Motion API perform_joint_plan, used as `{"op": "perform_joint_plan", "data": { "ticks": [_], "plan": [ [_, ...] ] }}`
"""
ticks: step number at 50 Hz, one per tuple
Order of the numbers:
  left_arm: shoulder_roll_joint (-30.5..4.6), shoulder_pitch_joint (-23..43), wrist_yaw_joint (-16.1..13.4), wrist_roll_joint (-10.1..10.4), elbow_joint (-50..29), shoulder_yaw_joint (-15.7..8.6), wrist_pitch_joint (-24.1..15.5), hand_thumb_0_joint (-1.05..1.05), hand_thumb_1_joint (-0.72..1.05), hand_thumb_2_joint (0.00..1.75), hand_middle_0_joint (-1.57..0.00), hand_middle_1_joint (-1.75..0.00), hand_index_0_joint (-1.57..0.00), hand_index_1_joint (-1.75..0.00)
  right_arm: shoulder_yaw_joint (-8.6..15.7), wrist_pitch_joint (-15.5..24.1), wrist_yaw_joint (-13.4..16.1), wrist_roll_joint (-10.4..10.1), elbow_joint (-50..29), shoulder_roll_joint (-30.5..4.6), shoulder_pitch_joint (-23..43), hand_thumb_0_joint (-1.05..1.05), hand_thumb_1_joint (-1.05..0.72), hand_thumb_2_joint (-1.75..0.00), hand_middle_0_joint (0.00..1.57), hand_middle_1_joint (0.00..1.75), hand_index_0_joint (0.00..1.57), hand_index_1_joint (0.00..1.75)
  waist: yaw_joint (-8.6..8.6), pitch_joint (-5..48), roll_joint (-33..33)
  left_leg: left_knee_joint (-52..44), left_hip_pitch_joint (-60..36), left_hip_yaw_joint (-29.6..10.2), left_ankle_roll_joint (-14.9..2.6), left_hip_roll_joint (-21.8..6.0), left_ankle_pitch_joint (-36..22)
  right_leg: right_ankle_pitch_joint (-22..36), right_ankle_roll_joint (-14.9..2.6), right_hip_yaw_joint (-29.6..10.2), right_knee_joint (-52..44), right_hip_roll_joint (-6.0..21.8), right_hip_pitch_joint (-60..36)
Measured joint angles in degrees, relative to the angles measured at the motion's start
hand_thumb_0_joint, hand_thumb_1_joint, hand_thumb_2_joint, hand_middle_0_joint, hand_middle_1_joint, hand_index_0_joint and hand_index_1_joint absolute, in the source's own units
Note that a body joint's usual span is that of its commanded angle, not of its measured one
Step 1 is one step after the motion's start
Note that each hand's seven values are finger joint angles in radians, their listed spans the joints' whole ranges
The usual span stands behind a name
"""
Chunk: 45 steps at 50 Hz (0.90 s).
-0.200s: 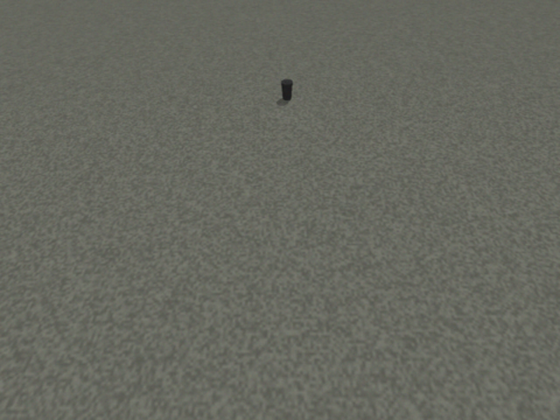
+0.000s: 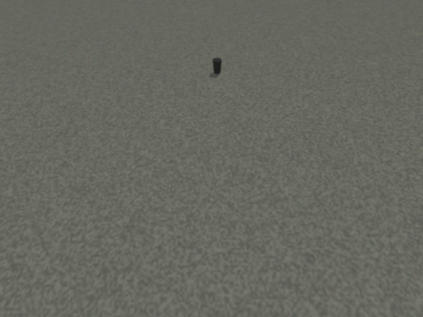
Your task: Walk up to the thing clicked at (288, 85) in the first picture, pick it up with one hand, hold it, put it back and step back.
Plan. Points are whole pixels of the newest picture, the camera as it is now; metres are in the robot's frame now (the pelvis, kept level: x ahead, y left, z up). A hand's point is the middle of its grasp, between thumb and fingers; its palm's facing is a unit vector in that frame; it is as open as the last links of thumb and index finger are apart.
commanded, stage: stand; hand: left
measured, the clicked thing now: (217, 66) +2.22 -0.04 -0.72
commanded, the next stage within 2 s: walk up in 0.92 s
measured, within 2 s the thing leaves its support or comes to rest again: neither
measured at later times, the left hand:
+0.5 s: hand out of the picture +0.09 +0.25 -0.15, palm faces -0.02 -0.94 -0.34, open 7.4 cm
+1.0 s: hand out of the picture +0.09 +0.25 -0.15, palm faces -0.03 -0.94 -0.33, open 7.4 cm
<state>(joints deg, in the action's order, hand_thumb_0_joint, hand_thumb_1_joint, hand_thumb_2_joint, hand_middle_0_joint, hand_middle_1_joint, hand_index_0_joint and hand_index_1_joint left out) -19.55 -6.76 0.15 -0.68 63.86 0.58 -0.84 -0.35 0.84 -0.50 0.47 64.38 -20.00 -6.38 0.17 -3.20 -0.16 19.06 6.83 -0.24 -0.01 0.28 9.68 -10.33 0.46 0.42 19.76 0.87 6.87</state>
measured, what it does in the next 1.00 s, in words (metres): stands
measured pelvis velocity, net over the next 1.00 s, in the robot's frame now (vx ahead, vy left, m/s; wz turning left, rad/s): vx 0.02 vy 0.00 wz -0.02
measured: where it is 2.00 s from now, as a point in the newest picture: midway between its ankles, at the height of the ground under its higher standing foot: (242, 255)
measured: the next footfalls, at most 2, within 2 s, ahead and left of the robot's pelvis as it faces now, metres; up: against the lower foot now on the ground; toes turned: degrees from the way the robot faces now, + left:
right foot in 1.24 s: +0.16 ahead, -0.21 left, +0.00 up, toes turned -10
left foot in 1.66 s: +0.49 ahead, +0.05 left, +0.00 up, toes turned +3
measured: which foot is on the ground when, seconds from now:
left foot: down 0.00-1.00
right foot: down 0.00-1.00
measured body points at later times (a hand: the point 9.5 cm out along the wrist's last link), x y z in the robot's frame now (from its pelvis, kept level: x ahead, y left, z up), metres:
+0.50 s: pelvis +0.01 +0.00 +0.00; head +0.02 +0.00 +0.45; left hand +0.09 +0.30 -0.13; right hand +0.09 -0.30 -0.13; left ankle +0.01 +0.12 -0.75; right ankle +0.01 -0.12 -0.75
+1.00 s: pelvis +0.02 +0.00 +0.00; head +0.01 -0.01 +0.45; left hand +0.09 +0.30 -0.13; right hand +0.09 -0.31 -0.13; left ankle +0.01 +0.12 -0.74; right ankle +0.00 -0.12 -0.74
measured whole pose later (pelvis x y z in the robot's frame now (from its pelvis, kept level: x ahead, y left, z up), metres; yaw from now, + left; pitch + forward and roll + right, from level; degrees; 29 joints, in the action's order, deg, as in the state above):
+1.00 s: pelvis +0.02 +0.00 +0.00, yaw -1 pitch -1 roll +1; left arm -20.8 -9.9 3.1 -2.1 61.1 -2.2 -1.1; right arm 2.3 2.1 -2.8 1.9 61.4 -20.9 -9.4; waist 0.9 0.2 0.3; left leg 24.9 8.9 0.9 -2.2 0.2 22.0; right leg -24.0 -1.6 -0.5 27.8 0.7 10.4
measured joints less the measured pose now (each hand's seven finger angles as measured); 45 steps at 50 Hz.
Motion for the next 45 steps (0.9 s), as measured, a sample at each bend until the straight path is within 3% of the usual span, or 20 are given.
{"op": "perform_joint_plan", "data": {
  "ticks": [45],
  "plan": [
    [-0.12, -0.02, -0.15, 0.04, 0.01, 0.03, 0.06, 0.01, 0.90, 0.90, -0.20, -0.30, -0.20, -0.30, -0.10, -0.06, 0.25, 0.02, 0.03, -0.31, -0.12, 0.00, -0.90, -0.90, 0.20, 0.30, 0.20, 0.30, 0.09, 0.25, -0.15, -1.18, -1.42, -0.15, 0.20, -0.17, 0.31, -0.33, -0.13, 0.16, -1.22, -0.16, -1.47]
  ]
}}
